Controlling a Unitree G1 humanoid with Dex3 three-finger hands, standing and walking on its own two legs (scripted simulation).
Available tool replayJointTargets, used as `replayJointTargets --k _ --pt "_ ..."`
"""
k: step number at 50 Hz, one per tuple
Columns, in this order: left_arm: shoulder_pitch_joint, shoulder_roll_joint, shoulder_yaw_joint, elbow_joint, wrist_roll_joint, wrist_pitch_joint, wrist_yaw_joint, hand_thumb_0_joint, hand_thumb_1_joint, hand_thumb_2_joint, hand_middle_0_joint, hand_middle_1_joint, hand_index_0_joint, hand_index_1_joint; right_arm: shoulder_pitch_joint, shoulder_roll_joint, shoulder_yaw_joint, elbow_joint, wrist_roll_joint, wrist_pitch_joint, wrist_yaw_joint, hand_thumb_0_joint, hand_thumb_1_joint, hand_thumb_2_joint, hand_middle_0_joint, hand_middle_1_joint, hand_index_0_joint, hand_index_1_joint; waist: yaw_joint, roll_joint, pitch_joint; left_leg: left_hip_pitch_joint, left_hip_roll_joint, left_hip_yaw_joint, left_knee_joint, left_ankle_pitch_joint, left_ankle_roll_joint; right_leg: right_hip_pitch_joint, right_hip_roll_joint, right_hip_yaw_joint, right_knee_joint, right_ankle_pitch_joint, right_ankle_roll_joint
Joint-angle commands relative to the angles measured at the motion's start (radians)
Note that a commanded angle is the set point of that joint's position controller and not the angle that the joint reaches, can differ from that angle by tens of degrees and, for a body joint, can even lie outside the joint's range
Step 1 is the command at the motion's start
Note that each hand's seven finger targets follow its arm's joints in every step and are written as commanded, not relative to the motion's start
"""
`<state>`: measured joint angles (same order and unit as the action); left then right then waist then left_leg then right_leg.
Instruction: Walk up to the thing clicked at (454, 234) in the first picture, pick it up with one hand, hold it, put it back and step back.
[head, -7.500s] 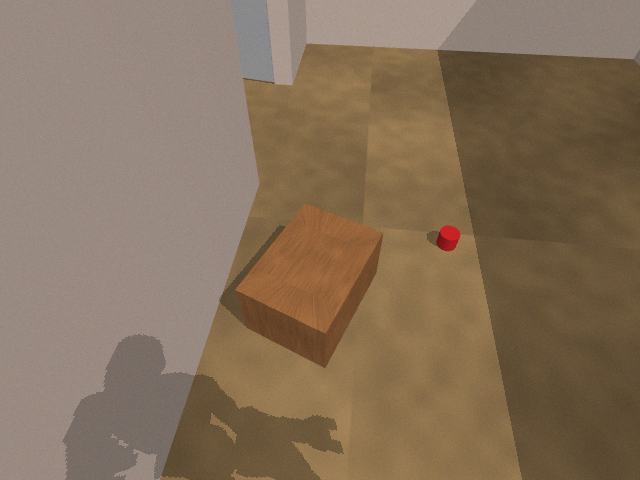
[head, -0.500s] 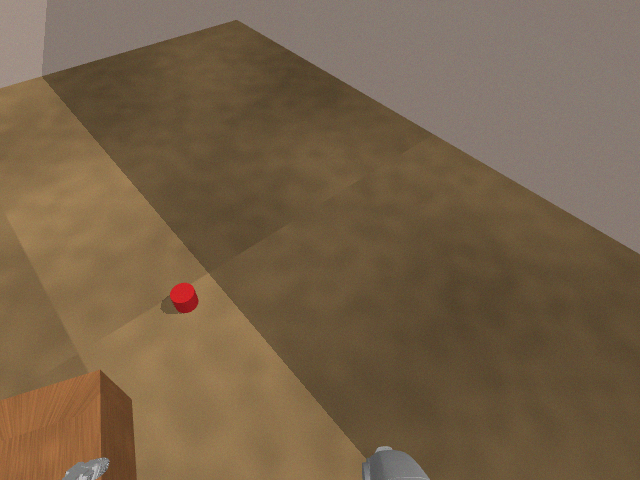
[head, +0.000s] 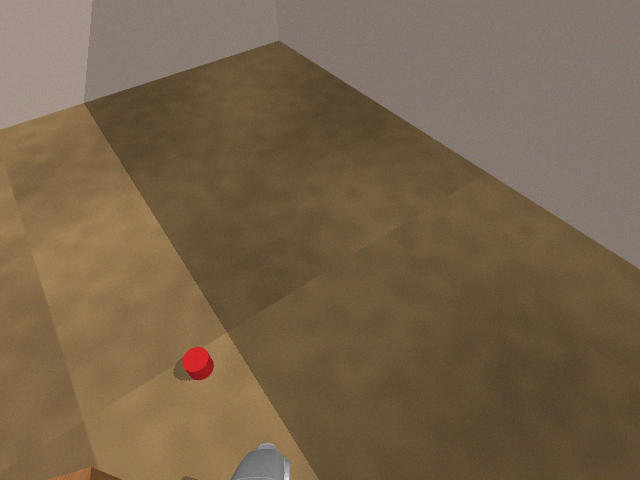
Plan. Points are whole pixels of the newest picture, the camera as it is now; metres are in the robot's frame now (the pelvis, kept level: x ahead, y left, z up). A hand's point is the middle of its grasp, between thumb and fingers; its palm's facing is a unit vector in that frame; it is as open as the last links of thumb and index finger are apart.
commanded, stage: walk up
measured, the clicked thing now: (198, 363) +0.55 +0.45 -0.74
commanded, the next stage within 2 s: none
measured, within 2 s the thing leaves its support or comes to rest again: neither
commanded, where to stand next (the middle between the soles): +0.71 +0.01 m, yaw -1 degrees
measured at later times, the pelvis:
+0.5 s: pelvis +0.23 +0.05 +0.00, yaw -2 degrees
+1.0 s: pelvis +0.40 +0.03 +0.00, yaw +4 degrees
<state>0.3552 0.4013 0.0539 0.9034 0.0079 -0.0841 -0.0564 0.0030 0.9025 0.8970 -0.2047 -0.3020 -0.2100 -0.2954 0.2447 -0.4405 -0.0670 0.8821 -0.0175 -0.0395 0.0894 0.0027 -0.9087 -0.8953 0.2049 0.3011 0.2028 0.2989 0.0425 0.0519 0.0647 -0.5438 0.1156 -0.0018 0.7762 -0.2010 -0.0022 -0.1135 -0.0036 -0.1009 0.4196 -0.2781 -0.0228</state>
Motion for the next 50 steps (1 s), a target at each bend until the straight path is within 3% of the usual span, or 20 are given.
replayJointTargets --k 1,3,5,6,7,8,9,12,15,27,30,31,32,33,34,36,39,45,46,50 --pt "-0.025 0.287 0.081 -0.094 0.001 -0.035 0.013 0.000 0.900 0.900 -0.200 -0.300 -0.200 -0.300 -0.097 -0.136 -0.050 -0.095 -0.004 -0.040 -0.001 0.000 -0.900 -0.900 0.200 0.300 0.200 0.300 0.016 -0.149 -0.009 0.112 -0.016 0.050 -0.177 0.085 0.003 -0.060 -0.229 0.141 -0.139 0.089 -0.163" --pt "-0.021 0.300 0.080 -0.094 0.001 -0.026 0.014 0.000 0.900 0.900 -0.200 -0.300 -0.200 -0.300 -0.085 -0.139 -0.056 -0.089 -0.002 -0.044 -0.003 0.000 -0.900 -0.900 0.200 0.300 0.200 0.300 -0.002 -0.135 -0.034 0.205 -0.041 0.082 -0.222 0.062 0.021 -0.061 -0.246 0.141 -0.078 0.155 -0.160" --pt "-0.037 0.265 0.061 -0.111 0.004 -0.020 0.019 0.000 0.900 0.900 -0.200 -0.300 -0.200 -0.300 0.084 -0.193 -0.080 -0.034 -0.012 -0.051 -0.017 0.000 -0.900 -0.900 0.200 0.300 0.200 0.300 -0.095 -0.014 -0.122 0.479 -0.074 0.083 -0.249 0.026 0.054 -0.155 -0.189 0.078 0.168 0.270 -0.119" --pt "0.009 0.201 0.036 -0.114 -0.002 -0.015 0.024 0.000 0.900 0.900 -0.200 -0.300 -0.200 -0.300 0.215 -0.252 -0.102 -0.003 -0.029 -0.057 -0.030 0.000 -0.900 -0.900 0.200 0.300 0.200 0.300 -0.153 0.148 -0.205 0.652 0.018 -0.061 -0.330 -0.127 0.106 -0.271 -0.111 0.019 0.465 0.209 -0.080" --pt "0.060 0.121 0.014 -0.117 -0.014 -0.011 0.023 0.000 0.900 0.900 -0.200 -0.300 -0.200 -0.300 0.236 -0.323 -0.118 -0.028 -0.032 -0.062 -0.044 0.000 -0.900 -0.900 0.200 0.300 0.200 0.300 -0.134 0.326 -0.235 0.797 0.256 -0.490 -0.408 -0.234 0.166 -0.522 0.029 0.042 0.673 -0.251 -0.027" --pt "0.060 0.244 0.043 -0.090 -0.013 0.001 0.040 0.000 0.900 0.900 -0.200 -0.300 -0.200 -0.300 0.202 -0.344 -0.122 -0.050 0.002 -0.061 -0.047 0.000 -0.900 -0.900 0.200 0.300 0.200 0.300 -0.139 0.178 -0.223 0.755 0.341 -0.672 -0.500 -0.326 0.263 -0.572 0.015 0.127 0.762 -0.275 -0.040" --pt "0.016 0.280 0.042 -0.080 -0.007 0.001 0.046 0.000 0.900 0.900 -0.200 -0.300 -0.200 -0.300 0.164 -0.323 -0.121 -0.050 0.019 -0.056 -0.049 0.000 -0.900 -0.900 0.200 0.300 0.200 0.300 -0.130 0.122 -0.150 0.693 0.340 -0.629 -0.501 -0.263 0.287 -0.603 -0.031 0.166 0.817 -0.233 -0.042" --pt "0.028 0.233 0.038 -0.047 -0.024 0.000 0.031 0.000 0.900 0.900 -0.200 -0.300 -0.200 -0.300 0.081 -0.221 -0.066 -0.074 0.026 -0.064 -0.063 0.000 -0.900 -0.900 0.200 0.300 0.200 0.300 -0.071 0.050 -0.038 0.478 0.186 -0.200 -0.473 0.251 0.164 -0.473 -0.070 0.219 0.718 -0.064 -0.030" --pt "0.059 0.208 0.040 -0.035 -0.019 0.018 0.017 0.000 0.900 0.900 -0.200 -0.300 -0.200 -0.300 0.063 -0.208 -0.059 -0.088 0.029 -0.077 -0.062 0.000 -0.900 -0.900 0.200 0.300 0.200 0.300 -0.038 0.081 -0.027 0.397 0.155 -0.089 -0.489 0.300 0.181 -0.402 -0.076 0.178 0.659 0.002 0.005" --pt "-0.189 0.171 0.050 -0.110 0.006 0.019 -0.025 0.000 0.900 0.900 -0.200 -0.300 -0.200 -0.300 0.075 -0.227 -0.068 -0.119 0.011 -0.067 -0.064 0.000 -0.900 -0.900 0.200 0.300 0.200 0.300 -0.071 0.047 0.011 0.378 0.141 0.000 -0.466 0.161 0.185 -0.263 -0.079 0.057 0.191 0.164 -0.009" --pt "-0.083 0.206 0.069 -0.083 0.014 0.000 -0.008 0.000 0.900 0.900 -0.200 -0.300 -0.200 -0.300 0.088 -0.205 -0.059 -0.133 0.011 -0.057 -0.067 0.000 -0.900 -0.900 0.200 0.300 0.200 0.300 -0.007 -0.053 -0.071 0.348 0.101 0.033 -0.207 0.277 0.147 -0.031 -0.028 0.036 0.091 0.094 -0.038" --pt "0.024 0.251 0.088 -0.056 0.015 -0.011 0.005 0.000 0.900 0.900 -0.200 -0.300 -0.200 -0.300 0.135 -0.149 -0.039 -0.134 0.012 -0.059 -0.065 0.000 -0.900 -0.900 0.200 0.300 0.200 0.300 0.036 -0.184 -0.163 0.279 0.028 0.085 0.035 0.223 0.113 0.142 -0.071 0.112 0.033 0.052 -0.067" --pt "0.091 0.328 0.110 -0.062 0.017 -0.020 0.018 0.000 0.900 0.900 -0.200 -0.300 -0.200 -0.300 0.190 -0.083 -0.013 -0.150 0.017 -0.060 -0.063 0.000 -0.900 -0.900 0.200 0.300 0.200 0.300 0.039 -0.376 -0.237 0.087 -0.082 0.107 0.247 -0.178 0.065 0.301 -0.313 0.473 -0.016 0.043 -0.126" --pt "0.087 0.360 0.113 -0.063 0.000 -0.014 0.022 0.000 0.900 0.900 -0.200 -0.300 -0.200 -0.300 0.173 -0.158 -0.027 -0.129 0.020 -0.048 -0.070 0.000 -0.900 -0.900 0.200 0.300 0.200 0.300 0.056 -0.319 -0.181 -0.076 -0.138 0.058 0.345 -0.341 0.045 0.331 -0.420 0.705 -0.109 0.053 -0.225" --pt "0.059 0.349 0.109 -0.072 -0.014 -0.010 0.027 0.000 0.900 0.900 -0.200 -0.300 -0.200 -0.300 0.140 -0.205 -0.035 -0.111 0.014 -0.041 -0.081 0.000 -0.900 -0.900 0.200 0.300 0.200 0.300 0.056 -0.261 -0.155 -0.087 -0.086 -0.005 0.409 -0.334 0.041 0.280 -0.438 0.716 -0.097 0.104 -0.272" --pt "0.017 0.283 0.087 -0.089 -0.022 -0.007 0.038 0.000 0.900 0.900 -0.200 -0.300 -0.200 -0.300 0.093 -0.186 -0.035 -0.099 0.029 -0.043 -0.077 0.000 -0.900 -0.900 0.200 0.300 0.200 0.300 0.031 -0.166 -0.085 -0.061 -0.066 -0.077 0.431 -0.260 0.041 0.145 -0.359 0.479 -0.086 0.340 -0.248" --pt "-0.069 0.239 0.067 -0.107 -0.020 -0.014 0.041 0.000 0.900 0.900 -0.200 -0.300 -0.200 -0.300 0.151 -0.154 -0.032 -0.071 0.026 -0.025 -0.060 0.000 -0.900 -0.900 0.200 0.300 0.200 0.300 -0.039 -0.182 -0.028 0.054 -0.054 -0.058 0.313 -0.151 0.029 -0.048 -0.239 0.245 -0.103 0.366 -0.179" --pt "-0.077 0.262 0.076 -0.150 0.006 -0.020 0.027 0.000 0.900 0.900 -0.200 -0.300 -0.200 -0.300 0.069 -0.149 -0.045 -0.081 0.005 -0.018 -0.031 0.000 -0.900 -0.900 0.200 0.300 0.200 0.300 -0.020 -0.210 0.015 0.037 -0.017 0.004 0.027 -0.045 -0.017 -0.110 -0.235 0.180 -0.196 -0.046 -0.205" --pt "-0.246 0.255 0.092 -0.220 0.023 -0.004 0.006 0.000 0.900 0.900 -0.200 -0.300 -0.200 -0.300 0.089 -0.145 -0.042 -0.081 0.016 0.016 -0.016 0.000 -0.900 -0.900 0.200 0.300 0.200 0.300 -0.020 -0.362 -0.021 -0.006 0.014 0.046 0.039 0.048 -0.006 -0.027 -0.298 0.072 -0.199 -0.105 -0.173" --pt "-0.261 0.282 0.099 -0.233 0.036 0.028 -0.005 0.000 0.900 0.900 -0.200 -0.300 -0.200 -0.300 0.079 -0.185 -0.065 -0.101 0.012 0.018 -0.008 0.000 -0.900 -0.900 0.200 0.300 0.200 0.300 -0.031 -0.245 -0.009 0.233 0.000 0.066 -0.099 -0.006 0.019 -0.213 -0.313 0.045 -0.097 -0.234 -0.134"
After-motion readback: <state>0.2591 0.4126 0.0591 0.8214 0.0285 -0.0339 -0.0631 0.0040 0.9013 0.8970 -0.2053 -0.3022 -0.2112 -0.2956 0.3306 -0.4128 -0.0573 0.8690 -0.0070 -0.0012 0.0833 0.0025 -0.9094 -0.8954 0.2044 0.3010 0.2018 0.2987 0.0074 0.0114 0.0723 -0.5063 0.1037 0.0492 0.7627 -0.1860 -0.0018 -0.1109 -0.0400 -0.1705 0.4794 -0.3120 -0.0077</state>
